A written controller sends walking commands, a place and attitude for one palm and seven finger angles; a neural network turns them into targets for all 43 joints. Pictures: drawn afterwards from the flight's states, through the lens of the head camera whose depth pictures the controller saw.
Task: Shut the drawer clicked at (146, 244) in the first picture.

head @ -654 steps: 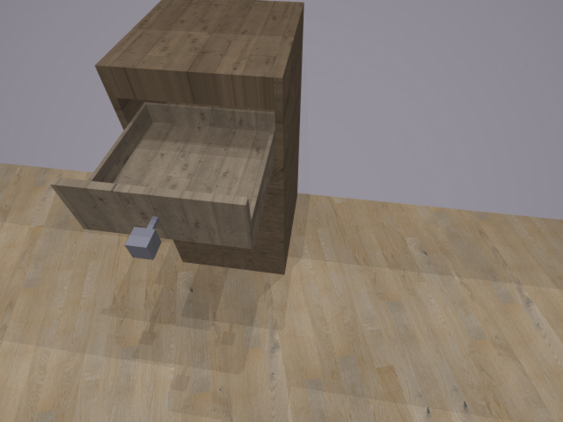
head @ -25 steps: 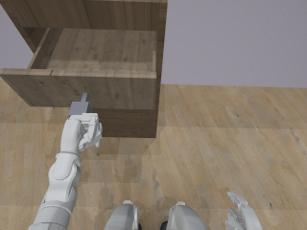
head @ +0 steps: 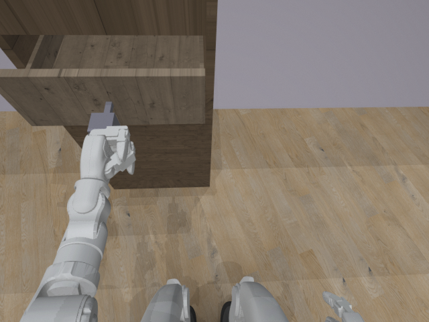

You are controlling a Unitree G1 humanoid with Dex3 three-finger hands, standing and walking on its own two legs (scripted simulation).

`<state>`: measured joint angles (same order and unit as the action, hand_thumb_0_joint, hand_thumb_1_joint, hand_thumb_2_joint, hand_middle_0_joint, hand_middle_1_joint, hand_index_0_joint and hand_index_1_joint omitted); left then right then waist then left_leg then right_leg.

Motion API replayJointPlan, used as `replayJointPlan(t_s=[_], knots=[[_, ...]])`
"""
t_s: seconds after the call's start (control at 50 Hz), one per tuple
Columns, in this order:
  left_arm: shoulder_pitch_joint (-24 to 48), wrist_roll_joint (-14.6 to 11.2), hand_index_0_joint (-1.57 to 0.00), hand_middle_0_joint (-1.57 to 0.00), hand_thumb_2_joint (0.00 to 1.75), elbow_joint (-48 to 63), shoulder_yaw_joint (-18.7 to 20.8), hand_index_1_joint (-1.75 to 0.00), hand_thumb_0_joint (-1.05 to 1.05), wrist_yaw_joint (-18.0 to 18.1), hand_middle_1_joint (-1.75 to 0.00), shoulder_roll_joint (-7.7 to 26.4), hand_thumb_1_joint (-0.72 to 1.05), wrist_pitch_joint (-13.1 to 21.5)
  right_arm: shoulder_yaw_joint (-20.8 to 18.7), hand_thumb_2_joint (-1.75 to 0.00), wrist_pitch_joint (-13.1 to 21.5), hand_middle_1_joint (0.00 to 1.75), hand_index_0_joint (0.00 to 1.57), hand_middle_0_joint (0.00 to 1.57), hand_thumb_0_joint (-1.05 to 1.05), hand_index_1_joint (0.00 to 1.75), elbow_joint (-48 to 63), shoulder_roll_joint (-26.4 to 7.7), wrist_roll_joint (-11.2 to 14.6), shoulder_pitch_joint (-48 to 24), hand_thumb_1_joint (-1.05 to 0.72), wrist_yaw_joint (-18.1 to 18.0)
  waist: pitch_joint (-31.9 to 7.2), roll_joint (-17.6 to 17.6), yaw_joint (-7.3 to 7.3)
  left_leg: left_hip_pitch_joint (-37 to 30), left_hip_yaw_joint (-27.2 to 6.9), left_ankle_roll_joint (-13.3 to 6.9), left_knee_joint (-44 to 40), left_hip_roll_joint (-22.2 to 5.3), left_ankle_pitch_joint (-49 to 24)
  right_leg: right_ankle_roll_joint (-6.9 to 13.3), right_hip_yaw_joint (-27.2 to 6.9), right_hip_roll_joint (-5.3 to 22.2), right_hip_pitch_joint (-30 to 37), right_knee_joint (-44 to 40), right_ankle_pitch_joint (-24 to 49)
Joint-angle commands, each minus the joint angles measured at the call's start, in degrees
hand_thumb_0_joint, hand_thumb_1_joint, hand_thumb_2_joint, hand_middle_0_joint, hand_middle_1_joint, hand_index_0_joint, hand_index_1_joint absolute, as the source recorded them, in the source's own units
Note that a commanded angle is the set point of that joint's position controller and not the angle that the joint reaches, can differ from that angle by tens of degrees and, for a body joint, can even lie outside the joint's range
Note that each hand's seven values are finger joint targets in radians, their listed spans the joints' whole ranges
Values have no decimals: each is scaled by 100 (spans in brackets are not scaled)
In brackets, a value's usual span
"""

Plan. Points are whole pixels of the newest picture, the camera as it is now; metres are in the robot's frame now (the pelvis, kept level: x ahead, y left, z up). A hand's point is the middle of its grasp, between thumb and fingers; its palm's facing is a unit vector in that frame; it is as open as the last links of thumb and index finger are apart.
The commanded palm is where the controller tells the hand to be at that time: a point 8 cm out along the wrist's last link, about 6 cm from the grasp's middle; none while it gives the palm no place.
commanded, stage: push the drawer shut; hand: left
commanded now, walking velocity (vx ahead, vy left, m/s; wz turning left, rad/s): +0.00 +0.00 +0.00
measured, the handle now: (106, 119) +0.49 +0.21 +0.03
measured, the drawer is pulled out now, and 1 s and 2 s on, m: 0.11 0.00 0.00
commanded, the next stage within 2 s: pull the fist back off the drawer in 1.24 s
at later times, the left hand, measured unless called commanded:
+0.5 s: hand (135, 129) +0.47 +0.15 +0.03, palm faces +0.00 -1.00 -0.05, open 3.5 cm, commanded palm +0.45 +0.21 +0.03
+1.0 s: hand (138, 107) +0.52 +0.15 +0.03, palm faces +0.01 -1.00 -0.03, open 3.6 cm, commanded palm +0.52 +0.20 +0.03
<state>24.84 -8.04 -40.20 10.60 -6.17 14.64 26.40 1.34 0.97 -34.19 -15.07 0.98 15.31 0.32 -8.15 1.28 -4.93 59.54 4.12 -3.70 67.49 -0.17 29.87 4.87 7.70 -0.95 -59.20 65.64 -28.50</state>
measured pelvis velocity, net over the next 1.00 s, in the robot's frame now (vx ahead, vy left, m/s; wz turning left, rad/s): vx -0.01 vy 0.01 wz -0.03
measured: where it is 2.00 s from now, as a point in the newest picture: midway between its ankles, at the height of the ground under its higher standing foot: outside the picture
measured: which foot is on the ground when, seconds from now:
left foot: down 0.00-1.00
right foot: down 0.00-1.00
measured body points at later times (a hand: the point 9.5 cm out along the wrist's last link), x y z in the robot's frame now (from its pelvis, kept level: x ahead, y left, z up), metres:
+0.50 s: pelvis -0.01 +0.00 -0.01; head +0.13 +0.01 +0.42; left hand +0.46 +0.20 +0.03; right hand +0.05 -0.26 -0.13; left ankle +0.02 +0.08 -0.64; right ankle +0.03 -0.07 -0.64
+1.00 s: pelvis -0.01 +0.01 -0.01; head +0.16 +0.02 +0.40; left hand +0.52 +0.21 +0.03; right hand -0.01 -0.25 -0.13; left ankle +0.02 +0.08 -0.64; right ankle +0.03 -0.07 -0.64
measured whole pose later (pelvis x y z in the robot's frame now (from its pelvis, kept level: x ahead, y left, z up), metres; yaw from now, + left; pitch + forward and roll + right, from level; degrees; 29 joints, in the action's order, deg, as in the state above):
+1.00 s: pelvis -0.01 +0.01 -0.01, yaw -2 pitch +27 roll -3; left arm 52.7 -1.9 -67.4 22.4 -7.1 25.0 29.6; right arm 3.0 -2.8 -35.1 -15.7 -1.3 21.6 1.8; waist -7.1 2.4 -11.5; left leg 68.6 3.5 -4.4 71.4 -1.6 30.3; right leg 4.5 8.4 -2.2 -67.3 67.2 -27.5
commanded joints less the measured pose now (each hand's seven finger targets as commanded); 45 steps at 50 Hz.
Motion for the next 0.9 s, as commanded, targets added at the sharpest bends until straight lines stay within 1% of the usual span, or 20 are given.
replayJointPlan(t_s=[0.0,0.1,0.12,0.16,0.2,0.3,0.34,0.36,0.38,0.44,0.48,0.54,0.56,0.58,0.6,0.66,0.72,0.78,0.8,0.88], knots=[[2102,-134,-140,-140,90,840,550,-160,0,162,-160,1199,90,389,-329,-90,194,30,20,20,0,30,511,-831,-38,479,-90,-70,-2333,16,-100,-757,-617,168,-713,30,-1426,-376,-1019,64,1827,-901,1539],[2480,-118,-140,-140,90,582,756,-160,0,121,-160,1479,90,439,-324,-90,162,30,20,20,0,30,436,-847,-44,586,-90,-67,-2445,59,-151,-733,-614,160,-666,19,-1465,-382,-1057,56,1841,-889,1577],[2497,-94,-140,-140,90,554,794,-160,0,110,-160,1529,90,457,-321,-90,155,30,20,20,0,30,432,-845,-49,622,-90,-66,-2524,84,-114,-775,-605,167,-676,23,-1520,-381,-1061,56,1880,-881,1635],[2596,-97,-140,-140,90,446,755,-160,0,91,-160,1464,90,444,-318,-90,143,30,20,20,0,30,416,-829,-48,651,-90,-52,-2528,166,-137,-790,-594,174,-670,19,-1535,-377,-1053,54,1867,-887,1660],[2900,-76,-140,-140,90,233,718,-160,0,97,-160,1467,90,442,-306,-90,125,30,20,20,0,30,363,-853,-59,700,-90,-61,-2370,51,-266,-727,-636,153,-655,7,-1482,-383,-1013,37,1707,-889,1580],[3414,-14,-140,-140,90,-21,917,-160,0,139,-160,1740,90,543,-308,-90,107,30,20,20,0,30,301,-884,-87,797,-90,-62,-2543,200,-289,-751,-656,152,-591,2,-1424,-382,-1043,33,1587,-861,1422],[3566,19,-140,-140,90,-298,824,-160,0,135,-160,1615,90,537,-297,-90,86,30,20,20,0,30,270,-881,-95,810,-90,-42,-2492,255,-357,-765,-663,159,-587,2,-1355,-385,-1007,27,1439,-870,1321],[3664,43,-140,-140,90,-378,964,-160,0,149,-160,1818,90,550,-291,-90,74,30,20,20,0,30,251,-917,-106,845,-90,-48,-2527,227,-352,-720,-679,156,-567,-7,-1324,-384,-1007,20,1421,-850,1263],[3837,50,-140,-140,90,-473,906,-160,0,145,-160,1764,90,550,-277,-90,67,30,20,20,0,30,251,-895,-113,864,-90,-42,-2464,170,-408,-634,-673,141,-563,2,-1271,-393,-1032,14,1457,-878,1216],[4056,110,-140,-140,90,-676,1125,-160,0,123,-160,2081,90,598,-273,-90,47,30,20,20,0,30,245,-923,-126,959,-90,-45,-2640,214,-398,-492,-656,129,-474,0,-1277,-389,-1123,10,1548,-854,1222],[4341,137,-140,-140,90,-831,1016,-160,0,85,-160,2018,90,573,-258,-90,25,30,20,20,0,30,228,-923,-133,999,-90,-45,-2558,249,-520,-451,-652,114,-437,-8,-1253,-400,-1133,11,1443,-872,1210],[4474,169,-140,-140,90,-962,1164,-160,0,79,-160,2213,90,573,-252,-90,-9,30,20,20,0,30,236,-953,-149,1092,-90,-25,-2724,393,-498,-476,-672,119,-403,-19,-1318,-387,-1138,-8,1438,-836,1217],[4506,191,-140,-140,90,-1042,1208,-160,0,75,-160,2287,90,560,-246,-90,-34,30,20,20,0,30,231,-969,-151,1133,-90,-27,-2767,294,-512,-499,-697,112,-411,-29,-1352,-386,-1092,-18,1421,-814,1245],[4633,203,-140,-140,90,-1021,1218,-160,0,75,-160,2322,90,560,-240,-90,-43,30,20,20,0,30,242,-971,-163,1159,-90,-23,-2798,466,-508,-561,-708,117,-422,-31,-1402,-377,-1066,-27,1379,-791,1268],[4609,203,-140,-140,90,-1221,1162,-160,0,64,-160,2220,90,519,-247,-90,-60,30,20,20,0,30,227,-977,-170,1205,-90,-3,-2757,380,-581,-563,-731,102,-385,-37,-1408,-381,-1061,-53,1280,-791,1257],[4740,243,-140,-140,90,-1284,1444,-160,0,49,-160,2660,90,474,-228,-90,-131,30,20,20,0,30,243,-1022,-177,1314,-90,-10,-2807,298,-579,-401,-706,93,-354,-55,-1491,-392,-1123,-56,1491,-816,1392],[4927,292,-140,-140,90,-1298,1383,-160,0,20,-160,2607,90,464,-223,-90,-163,30,20,20,0,30,240,-1027,-189,1380,-90,10,-2967,610,-597,-673,-743,106,-360,-65,-1654,-373,-1011,-76,1269,-747,1482],[4955,294,-140,-140,90,-1299,1530,-160,0,55,-160,2770,90,457,-223,-90,-213,30,20,20,0,30,230,-1040,-217,1471,-90,23,-3000,504,-591,-696,-763,103,-365,-92,-1810,-381,-979,-93,1348,-732,1627],[4959,304,-140,-140,90,-1349,1472,-160,0,59,-160,2660,90,457,-223,-90,-223,30,20,20,0,30,243,-1027,-228,1496,-90,39,-2988,567,-616,-769,-781,102,-367,-92,-1887,-373,-934,-111,1251,-696,1685],[5275,414,-140,-140,90,-1547,1483,-160,0,114,-160,2823,90,442,-207,-90,-288,30,20,20,0,30,185,-1064,-237,1574,-90,55,-2731,555,-738,-628,-809,96,-358,-115,-1669,-385,-913,-120,1039,-748,1404]])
